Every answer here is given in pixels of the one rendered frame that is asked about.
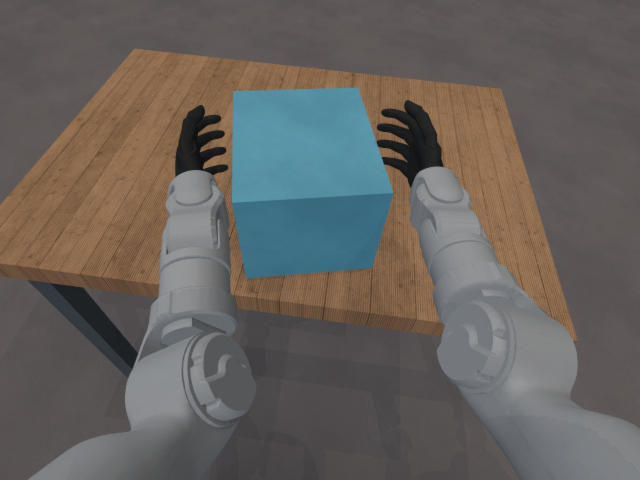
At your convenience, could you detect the robot left upper arm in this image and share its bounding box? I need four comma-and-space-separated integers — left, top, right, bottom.
28, 331, 257, 480

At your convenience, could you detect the robot right hand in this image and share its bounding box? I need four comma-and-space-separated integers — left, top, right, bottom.
377, 100, 444, 188

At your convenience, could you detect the robot right upper arm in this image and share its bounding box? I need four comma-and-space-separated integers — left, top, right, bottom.
437, 298, 640, 480

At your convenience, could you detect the right robot forearm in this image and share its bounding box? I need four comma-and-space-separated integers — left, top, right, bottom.
409, 167, 550, 326

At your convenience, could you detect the table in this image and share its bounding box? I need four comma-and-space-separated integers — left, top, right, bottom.
0, 49, 578, 378

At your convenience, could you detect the robot left hand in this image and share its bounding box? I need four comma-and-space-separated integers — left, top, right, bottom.
175, 105, 228, 177

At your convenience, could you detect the left robot forearm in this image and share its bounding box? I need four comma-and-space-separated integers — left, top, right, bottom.
133, 170, 238, 368

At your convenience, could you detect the carton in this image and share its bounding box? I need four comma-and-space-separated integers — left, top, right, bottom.
232, 88, 394, 278

